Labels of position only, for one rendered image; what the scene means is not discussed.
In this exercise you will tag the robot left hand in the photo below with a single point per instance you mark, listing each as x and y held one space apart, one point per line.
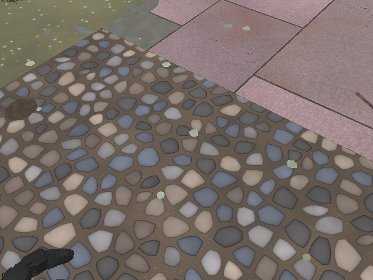
36 262

